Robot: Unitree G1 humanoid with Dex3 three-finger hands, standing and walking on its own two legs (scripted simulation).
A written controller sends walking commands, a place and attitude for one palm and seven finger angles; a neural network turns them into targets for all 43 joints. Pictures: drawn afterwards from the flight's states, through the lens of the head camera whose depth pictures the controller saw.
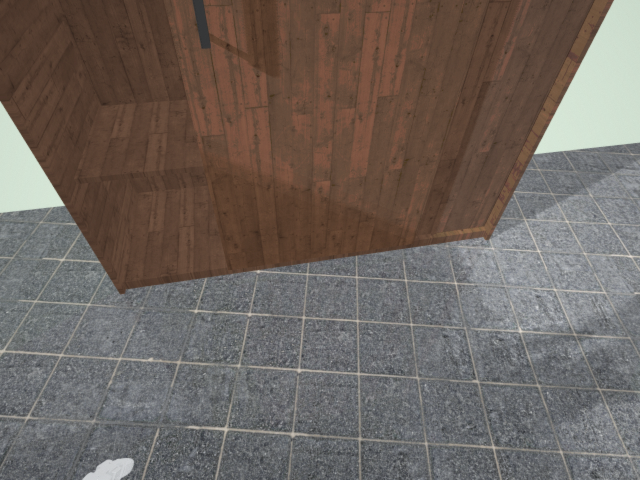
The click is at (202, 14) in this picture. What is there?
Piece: wardrobe's sliding door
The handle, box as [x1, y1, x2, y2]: [192, 0, 210, 48]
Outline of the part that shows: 192,0 201,47 210,47 202,0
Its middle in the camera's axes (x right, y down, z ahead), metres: -0.26 -0.53 +0.77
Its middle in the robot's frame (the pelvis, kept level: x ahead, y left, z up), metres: +0.95 +0.32 +0.26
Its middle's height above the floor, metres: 1.03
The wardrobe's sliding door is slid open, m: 0.39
